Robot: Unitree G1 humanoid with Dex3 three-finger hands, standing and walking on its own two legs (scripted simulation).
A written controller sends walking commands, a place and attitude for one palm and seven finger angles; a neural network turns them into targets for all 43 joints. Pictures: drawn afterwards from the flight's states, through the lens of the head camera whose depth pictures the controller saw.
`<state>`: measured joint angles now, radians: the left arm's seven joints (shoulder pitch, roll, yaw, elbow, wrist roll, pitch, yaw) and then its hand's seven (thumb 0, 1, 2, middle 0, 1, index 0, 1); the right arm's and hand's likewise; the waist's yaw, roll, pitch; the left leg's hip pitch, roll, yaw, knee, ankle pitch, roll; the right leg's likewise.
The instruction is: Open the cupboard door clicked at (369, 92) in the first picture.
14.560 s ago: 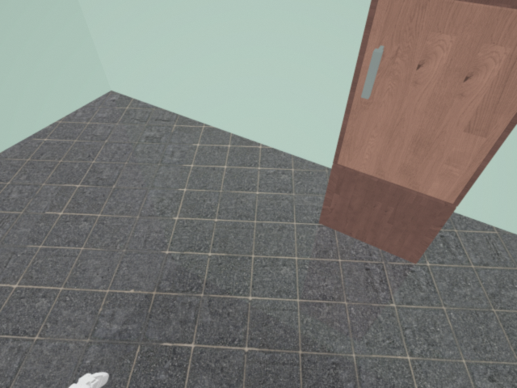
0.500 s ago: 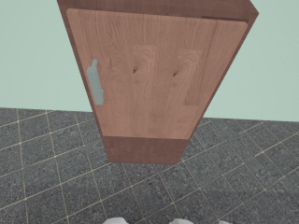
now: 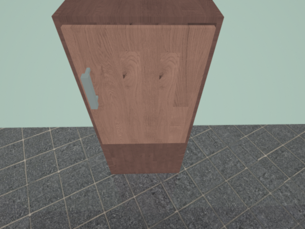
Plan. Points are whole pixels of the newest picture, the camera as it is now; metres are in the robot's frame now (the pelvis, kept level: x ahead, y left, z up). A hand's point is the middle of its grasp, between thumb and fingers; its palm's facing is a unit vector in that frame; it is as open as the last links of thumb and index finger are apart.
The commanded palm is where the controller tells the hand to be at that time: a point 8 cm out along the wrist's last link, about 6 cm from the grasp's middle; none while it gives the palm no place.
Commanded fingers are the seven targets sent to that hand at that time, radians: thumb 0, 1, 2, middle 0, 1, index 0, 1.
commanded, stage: come to a stop and stand still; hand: left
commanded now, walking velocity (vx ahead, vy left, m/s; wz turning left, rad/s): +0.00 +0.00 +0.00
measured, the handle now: (91, 88) +0.53 +0.24 +0.05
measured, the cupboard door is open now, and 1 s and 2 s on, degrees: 0 0 0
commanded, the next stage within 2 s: look again from close up in 0.50 s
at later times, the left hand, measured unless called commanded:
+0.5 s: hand out of the picture -0.04 +0.18 -0.17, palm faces +0.04 -0.99 -0.16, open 7.3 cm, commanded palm none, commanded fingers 0.00 0.90 0.90 -0.20 -0.30 -0.20 -0.30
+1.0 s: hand out of the picture +0.01 +0.22 -0.17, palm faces +0.02 -0.97 -0.24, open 7.3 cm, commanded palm none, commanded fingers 0.00 0.90 0.90 -0.20 -0.30 -0.20 -0.30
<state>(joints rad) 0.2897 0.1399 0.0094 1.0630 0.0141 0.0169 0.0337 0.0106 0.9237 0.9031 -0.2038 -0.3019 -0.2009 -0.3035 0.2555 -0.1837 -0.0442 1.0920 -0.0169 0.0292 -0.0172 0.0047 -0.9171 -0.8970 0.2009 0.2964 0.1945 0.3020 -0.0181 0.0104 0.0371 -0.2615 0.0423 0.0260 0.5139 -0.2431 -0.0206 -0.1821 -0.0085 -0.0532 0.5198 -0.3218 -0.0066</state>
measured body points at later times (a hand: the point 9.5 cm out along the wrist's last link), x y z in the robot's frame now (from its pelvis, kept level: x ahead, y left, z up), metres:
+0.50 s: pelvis -0.03 +0.01 +0.01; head -0.02 +0.02 +0.46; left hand -0.04 +0.23 -0.16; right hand -0.05 -0.19 -0.15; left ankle +0.02 +0.13 -0.73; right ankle -0.03 -0.11 -0.73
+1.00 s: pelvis -0.01 +0.03 +0.00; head +0.00 +0.02 +0.45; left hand +0.01 +0.27 -0.15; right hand +0.02 -0.20 -0.16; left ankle +0.02 +0.13 -0.73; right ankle -0.03 -0.11 -0.73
